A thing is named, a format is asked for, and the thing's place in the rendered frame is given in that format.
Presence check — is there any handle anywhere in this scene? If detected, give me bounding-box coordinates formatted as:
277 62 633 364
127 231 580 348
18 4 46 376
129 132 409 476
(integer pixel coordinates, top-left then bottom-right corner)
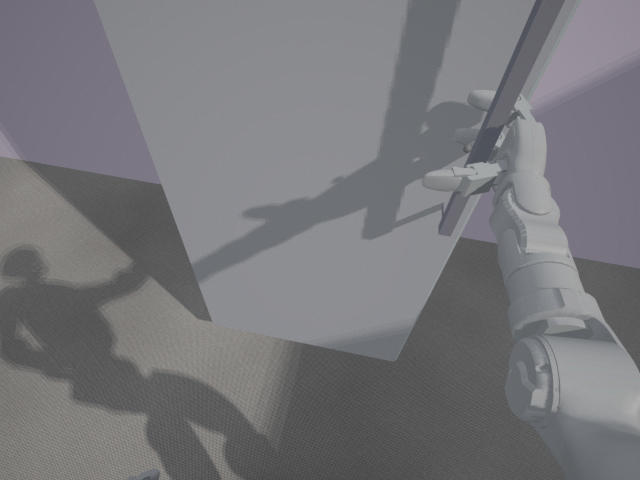
439 0 565 237

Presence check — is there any robot right forearm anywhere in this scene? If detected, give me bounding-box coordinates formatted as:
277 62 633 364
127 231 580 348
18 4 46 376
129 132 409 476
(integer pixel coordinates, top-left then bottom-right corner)
489 172 640 378

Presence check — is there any robot right hand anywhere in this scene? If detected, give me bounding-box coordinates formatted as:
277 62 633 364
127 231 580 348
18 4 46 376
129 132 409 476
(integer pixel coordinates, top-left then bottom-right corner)
422 90 547 197

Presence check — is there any robot right upper arm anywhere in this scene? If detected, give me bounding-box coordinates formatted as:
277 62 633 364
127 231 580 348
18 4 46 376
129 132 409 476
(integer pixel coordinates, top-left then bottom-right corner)
505 334 640 480

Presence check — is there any fridge door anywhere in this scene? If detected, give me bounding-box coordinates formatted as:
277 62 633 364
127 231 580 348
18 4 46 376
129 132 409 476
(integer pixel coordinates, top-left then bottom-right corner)
94 0 577 362

